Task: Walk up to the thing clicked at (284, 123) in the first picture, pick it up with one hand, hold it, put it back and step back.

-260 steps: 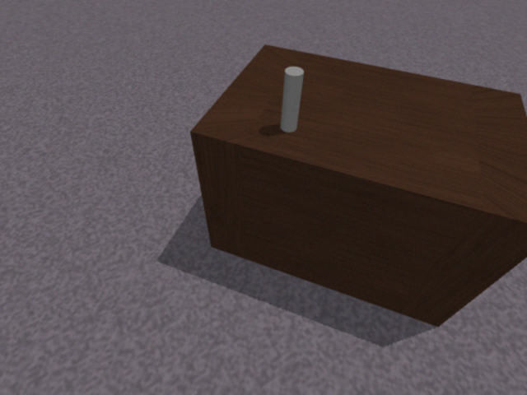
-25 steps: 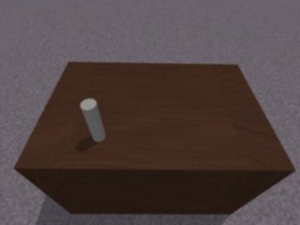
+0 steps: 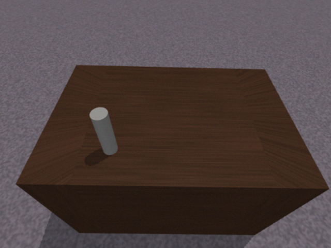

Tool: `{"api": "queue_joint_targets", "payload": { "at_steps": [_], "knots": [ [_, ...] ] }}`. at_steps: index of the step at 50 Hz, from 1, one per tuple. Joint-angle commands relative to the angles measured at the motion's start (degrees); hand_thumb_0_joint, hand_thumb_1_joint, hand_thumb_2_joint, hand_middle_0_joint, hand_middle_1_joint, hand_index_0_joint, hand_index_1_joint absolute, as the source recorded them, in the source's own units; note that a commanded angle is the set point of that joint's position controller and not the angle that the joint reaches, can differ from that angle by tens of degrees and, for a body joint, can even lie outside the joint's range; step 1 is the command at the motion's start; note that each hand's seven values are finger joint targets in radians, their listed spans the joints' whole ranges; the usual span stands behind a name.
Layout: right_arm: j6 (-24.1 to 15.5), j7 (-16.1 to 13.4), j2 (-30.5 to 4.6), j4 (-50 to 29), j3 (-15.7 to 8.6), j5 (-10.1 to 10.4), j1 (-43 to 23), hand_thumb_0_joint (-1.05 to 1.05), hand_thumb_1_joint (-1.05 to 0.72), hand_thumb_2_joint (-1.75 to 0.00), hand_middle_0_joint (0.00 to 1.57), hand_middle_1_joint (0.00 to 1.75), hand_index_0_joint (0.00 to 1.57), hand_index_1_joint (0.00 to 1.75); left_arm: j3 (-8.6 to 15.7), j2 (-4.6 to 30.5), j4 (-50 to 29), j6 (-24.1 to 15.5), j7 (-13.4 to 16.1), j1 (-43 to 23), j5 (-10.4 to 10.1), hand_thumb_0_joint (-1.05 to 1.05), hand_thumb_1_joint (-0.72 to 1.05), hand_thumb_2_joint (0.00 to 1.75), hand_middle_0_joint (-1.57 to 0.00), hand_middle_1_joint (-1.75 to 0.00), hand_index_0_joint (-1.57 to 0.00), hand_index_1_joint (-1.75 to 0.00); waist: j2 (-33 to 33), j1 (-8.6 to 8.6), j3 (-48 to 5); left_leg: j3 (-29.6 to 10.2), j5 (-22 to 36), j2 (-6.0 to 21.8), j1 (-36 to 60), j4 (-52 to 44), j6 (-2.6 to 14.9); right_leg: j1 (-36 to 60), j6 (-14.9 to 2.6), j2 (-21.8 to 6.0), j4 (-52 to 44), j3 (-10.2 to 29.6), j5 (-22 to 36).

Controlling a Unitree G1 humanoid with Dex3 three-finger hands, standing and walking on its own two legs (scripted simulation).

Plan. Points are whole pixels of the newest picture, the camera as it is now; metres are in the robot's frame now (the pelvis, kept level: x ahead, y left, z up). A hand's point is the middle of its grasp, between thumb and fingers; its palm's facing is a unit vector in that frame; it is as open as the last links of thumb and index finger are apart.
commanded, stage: stand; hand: left
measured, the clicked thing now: (105, 133) +0.45 +0.20 -0.04
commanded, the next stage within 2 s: rise first in 0.54 s
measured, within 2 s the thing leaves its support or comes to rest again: neither
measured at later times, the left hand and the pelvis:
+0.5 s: hand out of the picture +0.08 +0.25 -0.15, palm faces -0.03 -0.94 -0.35, open 7.4 cm; pelvis +0.01 +0.00 +0.00, yaw +0 degrees
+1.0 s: hand (61, 239) +0.16 +0.26 -0.10, palm faces +0.24 -0.91 -0.33, open 13.6 cm; pelvis +0.00 +0.00 -0.01, yaw +2 degrees
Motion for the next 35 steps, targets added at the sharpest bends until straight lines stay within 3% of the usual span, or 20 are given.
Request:
{"api": "queue_joint_targets", "payload": {
  "at_steps": [1,16,31,32,33,34,35],
  "knots": [
    [-1.2,-0.5,-12.4,-3.4,-2.0,0.2,-1.9,0.0,-0.9,-0.9,0.2,0.3,0.2,0.3,2.4,11.9,-3.0,-1.0,0.6,-1.6,0.3,0.0,0.9,0.9,-0.2,-0.3,-0.2,-0.3,-0.2,0.14,-4.4,-4.8,6.1,5.9,-2.0,-3.6,2.71,4.0,-2.35,-5.9,-1.9,4.5,10.0],
    [-1.2,-0.7,-12.3,-3.5,-2.1,0.3,-2.0,0.0,-0.9,-0.9,0.2,0.3,0.2,0.3,2.5,12.2,-3.2,-1.0,0.9,-1.9,0.2,0.0,0.9,0.9,-0.2,-0.3,-0.2,-0.3,-0.1,-0.02,-5.1,-4.3,9.8,5.8,-1.0,-3.1,2.45,4.8,-2.56,-6.2,-1.3,4.3,13.9],
    [-1.0,-0.7,-12.4,-3.9,-2.2,0.3,-2.1,0.0,-0.9,-0.9,0.2,0.3,0.2,0.3,2.7,12.3,-3.2,-1.0,0.9,-2.0,0.2,0.0,0.9,0.9,-0.2,-0.3,-0.2,-0.3,-0.3,-0.09,-5.0,-4.4,7.7,6.0,-0.6,-3.4,2.66,4.5,-2.56,-6.2,-1.7,4.1,12.0],
    [-1.0,-0.6,-12.0,-3.8,-2.0,0.3,-2.0,0.0,-0.82,-0.82,0.12,0.22,0.12,0.22,2.6,12.2,-3.2,-1.0,0.9,-1.8,0.2,0.0,0.82,0.82,-0.12,-0.22,-0.12,-0.22,-0.3,0.14,-4.1,-4.4,7.2,5.6,-1.2,-3.7,2.52,4.2,-2.33,-5.9,-2.1,4.1,11.5],
    [-7.8,-1.4,-1.1,-23.9,0.4,5.7,-22.1,0.0,-0.74,-0.74,0.05,0.14,0.05,0.14,1.2,0.8,-23.3,-5.5,1.3,-21.9,-4.2,0.0,0.74,0.74,-0.04,-0.14,-0.04,-0.14,-2.2,-1.5,-5.5,-0.3,6.8,-2.2,-12.0,4.1,1.96,-0.7,-1.02,0.5,2.5,-3.5,3.7],
    [-8.9,-2.3,-2.9,-26.7,0.7,6.6,-20.3,0.0,-0.66,-0.66,0.05,0.06,0.05,0.06,1.6,5.1,-24.6,-7.4,2.9,-20.7,-6.1,0.0,0.66,0.66,-0.05,-0.06,-0.02,-0.07,-4.8,0.71,-7.4,-0.4,4.4,-2.0,-8.8,2.2,2.23,3.5,-0.94,0.1,0.7,-3.5,0.0],
    [-8.2,-3.6,-9.4,-21.1,-3.2,6.6,-14.3,0.0,-0.58,-0.58,0.05,0.05,0.05,0.05,4.8,10.7,-18.1,-7.0,3.9,-11.0,-5.7,0.0,0.58,0.58,-0.04,-0.04,-0.02,-0.07,-1.4,0.55,-4.8,0.3,2.7,-2.1,-9.3,1.7,1.72,1.7,-1.37,0.2,0.4,-2.9,-1.1]
  ]
}}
